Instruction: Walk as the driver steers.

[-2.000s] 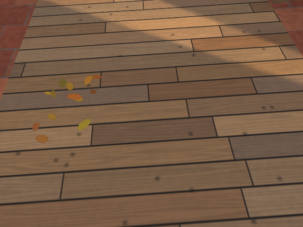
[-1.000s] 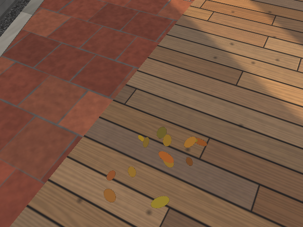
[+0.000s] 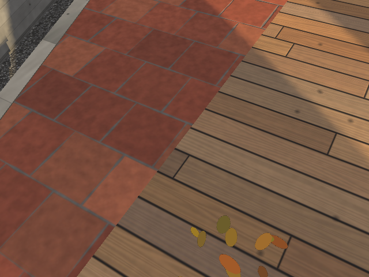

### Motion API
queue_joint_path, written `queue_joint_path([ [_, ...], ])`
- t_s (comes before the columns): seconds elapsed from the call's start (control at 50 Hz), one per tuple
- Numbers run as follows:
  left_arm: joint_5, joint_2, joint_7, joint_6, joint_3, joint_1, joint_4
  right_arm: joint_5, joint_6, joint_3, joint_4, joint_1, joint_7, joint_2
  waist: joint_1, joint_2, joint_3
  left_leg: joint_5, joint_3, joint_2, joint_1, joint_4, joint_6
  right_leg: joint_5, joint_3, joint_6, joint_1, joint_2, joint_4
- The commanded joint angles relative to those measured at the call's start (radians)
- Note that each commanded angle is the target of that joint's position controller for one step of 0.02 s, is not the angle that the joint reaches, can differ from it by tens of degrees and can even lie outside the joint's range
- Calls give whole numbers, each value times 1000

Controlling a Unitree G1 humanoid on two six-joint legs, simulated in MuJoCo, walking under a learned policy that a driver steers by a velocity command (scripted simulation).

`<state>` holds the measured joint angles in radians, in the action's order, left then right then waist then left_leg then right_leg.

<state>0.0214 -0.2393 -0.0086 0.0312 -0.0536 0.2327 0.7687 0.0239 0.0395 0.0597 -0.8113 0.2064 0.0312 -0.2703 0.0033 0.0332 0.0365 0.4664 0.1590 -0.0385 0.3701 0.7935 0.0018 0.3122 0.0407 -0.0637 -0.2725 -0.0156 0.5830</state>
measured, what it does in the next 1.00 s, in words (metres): steps on the spot, turning right: left foot, then right foot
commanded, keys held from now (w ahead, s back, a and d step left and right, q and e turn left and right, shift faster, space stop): e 0.66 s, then no key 0.34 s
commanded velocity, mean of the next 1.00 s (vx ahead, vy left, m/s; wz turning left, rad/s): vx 0.01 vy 0.00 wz -0.48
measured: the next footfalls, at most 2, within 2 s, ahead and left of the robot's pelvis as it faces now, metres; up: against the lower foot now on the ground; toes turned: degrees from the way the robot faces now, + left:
left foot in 0.46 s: +0.07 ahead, +0.11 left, +0.00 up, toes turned -20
right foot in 0.88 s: -0.05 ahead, -0.07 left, +0.00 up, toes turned -26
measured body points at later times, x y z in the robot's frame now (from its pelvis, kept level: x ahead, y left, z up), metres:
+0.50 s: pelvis -0.01 +0.03 +0.00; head +0.03 +0.04 +0.45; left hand +0.18 +0.27 -0.12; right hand +0.06 -0.27 -0.09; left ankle +0.03 +0.12 -0.73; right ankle -0.01 -0.08 -0.72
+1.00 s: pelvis -0.03 +0.02 +0.01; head -0.03 -0.01 +0.46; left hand +0.21 +0.17 -0.09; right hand -0.09 -0.26 -0.13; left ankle +0.02 +0.14 -0.70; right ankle -0.08 -0.06 -0.73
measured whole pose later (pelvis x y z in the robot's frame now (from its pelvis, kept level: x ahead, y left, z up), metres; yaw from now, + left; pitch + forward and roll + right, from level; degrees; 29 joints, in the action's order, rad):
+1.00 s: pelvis -0.03 +0.02 +0.01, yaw -28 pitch -1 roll +0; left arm 0.02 -0.23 0.00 0.03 -0.01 0.17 0.76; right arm 0.01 0.06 0.04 -0.79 0.25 0.00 -0.28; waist -0.03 0.05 0.06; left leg 0.45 0.02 -0.03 0.32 0.76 0.00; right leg 0.25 -0.02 -0.06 -0.17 -0.05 0.44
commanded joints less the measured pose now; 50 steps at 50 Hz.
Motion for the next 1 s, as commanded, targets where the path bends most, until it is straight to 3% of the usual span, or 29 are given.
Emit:
queue_joint_path([
  [0.02,-12,-200,21,-1,-55,82,-36,-12,5,12,86,-24,0,-61,11,-138,-15,38,-172,20,222,294,-31,-593,-354,-226,134,295,-266],
  [0.04,-16,-180,22,4,-48,12,-54,-10,-1,17,81,-16,-2,-78,-16,-137,-13,-25,-181,16,230,276,-29,-556,-314,-185,141,240,-265],
  [0.06,-21,-161,23,4,-43,-22,-69,5,-3,23,73,-1,-5,-96,-22,-146,-37,-63,-174,22,220,289,-33,-598,-289,-174,161,212,-255],
  [0.08,-23,-154,19,3,-41,-19,-75,9,-3,25,68,11,-9,-98,-19,-135,-72,-78,-171,33,206,310,-39,-643,-282,-175,181,200,-244],
  [0.12,-24,-170,15,-4,-46,13,-69,1,1,22,76,8,-13,-84,-9,-110,-95,-89,-178,33,207,289,-50,-646,-292,-177,211,197,-236],
  [0.28,-5,-217,12,4,-64,52,-74,-8,4,11,124,-61,-3,-78,36,-151,-72,-60,-203,51,153,59,-48,-433,-428,-189,171,187,-228],
  [0.38,-1,-228,0,11,-71,-2,-91,-22,-13,6,143,-33,4,-87,19,-168,-88,-45,-207,91,2,-98,-18,-468,-519,-156,100,162,-195],
  [0.42,-10,-223,-3,14,-71,-52,-98,-24,-25,2,133,31,11,-80,-26,-161,-91,-128,-203,103,-132,-285,-2,-432,-534,-106,47,124,-164],
  [0.44,-20,-207,0,14,-66,-76,-105,-17,-34,5,124,72,19,-90,-53,-136,-87,-219,-220,73,-237,-440,7,-320,-516,-55,-23,80,-127],
  [0.46,-25,-144,2,9,-50,-42,-115,0,-39,19,131,75,29,-170,-28,28,-92,-162,-407,-128,-321,-560,52,-61,-407,9,-131,-11,18],
  [0.48,-20,-119,10,8,-47,19,-119,0,-33,36,165,-12,24,-265,15,231,-65,-300,-662,-348,-296,-598,166,260,-179,50,-278,-191,212],
  [0.5,15,-203,13,13,-65,16,-101,5,-28,31,164,7,15,-219,3,139,-65,-395,-627,-376,-212,-560,241,279,-166,60,-246,-100,415],
  [0.52,10,-211,5,16,-74,16,-84,-1,-29,10,174,-35,10,-148,27,75,-37,-426,-533,-314,-167,-548,234,222,-173,61,-226,-84,487],
  [0.54,8,-201,-3,23,-74,32,-66,-2,-28,0,183,-85,7,-114,46,56,-12,-440,-425,-244,-142,-539,204,160,-159,71,-216,-74,544],
  [0.58,0,-187,-26,35,-69,53,-55,1,-30,-2,193,-102,14,-110,44,117,-26,-529,-305,-173,-199,-514,179,98,-123,97,-247,-69,597],
  [0.6,-5,-182,-31,37,-66,38,-57,2,-31,0,188,-77,14,-112,27,112,-32,-562,-277,-167,-228,-504,183,91,-109,110,-257,-64,587],
  [0.7,-8,-143,-36,46,-44,-50,-91,0,-37,15,147,40,10,-139,-39,113,-53,-619,-267,-222,-352,-470,218,131,-90,127,-262,-38,413],
  [0.8,-19,-117,-23,42,-20,-50,-92,5,-35,23,126,18,-17,-165,-35,160,-73,-685,-231,-221,-272,-416,216,173,-20,83,-55,-40,143],
  [0.84,-19,-107,-16,32,-12,-13,-78,-3,-27,24,112,9,-24,-173,-6,148,-78,-711,-220,-209,-247,-365,195,70,4,61,36,-46,-37],
  [0.86,-11,-103,-10,22,-7,17,-63,-12,-22,22,105,4,-25,-169,20,121,-76,-674,-199,-193,-200,-325,157,-78,4,47,127,-42,-214],
  [0.88,7,-137,-4,8,-8,16,-62,-13,-21,16,96,37,-27,-146,15,46,-90,-541,-175,-166,-111,-274,93,-169,-100,33,238,21,-312],
  [0.9,20,-209,3,-6,-12,30,-80,3,-19,-8,124,78,-35,-56,-12,-213,-135,-121,-96,-77,49,-84,20,-333,-423,-11,362,305,-356],
  [0.92,3,-235,11,-13,-18,0,-71,-13,1,-14,135,6,-21,-55,22,-296,-69,120,-132,4,18,-45,4,-513,-446,-152,134,383,-310],
  [0.94,1,-176,8,-19,-4,-32,-72,-17,14,-2,120,3,-18,-104,9,-189,-32,97,-173,-9,10,19,-1,-486,-395,-172,125,334,-317],
  [0.96,-2,-137,10,-22,13,-76,-69,-19,17,1,101,7,-22,-100,-10,-171,-8,44,-184,-5,12,29,-2,-446,-334,-151,109,283,-323],
  [0.98,5,-125,15,-20,19,-106,-67,-19,15,4,76,33,-25,-102,-30,-169,-1,-5,-181,-2,2,20,-6,-452,-282,-120,113,232,-322],
  [1.0,-1,-132,24,-24,19,-98,-59,-9,16,8,62,48,-27,-109,-26,-188,-7,-34,-171,4,1,28,-12,-521,-255,-113,135,212,-308],
])
Keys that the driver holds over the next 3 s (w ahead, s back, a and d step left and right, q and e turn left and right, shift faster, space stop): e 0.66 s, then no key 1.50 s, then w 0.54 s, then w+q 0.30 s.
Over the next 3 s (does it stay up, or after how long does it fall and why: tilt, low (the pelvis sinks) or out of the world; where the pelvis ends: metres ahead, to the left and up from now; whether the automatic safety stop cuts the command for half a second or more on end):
stays up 0.25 -0.12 -0.02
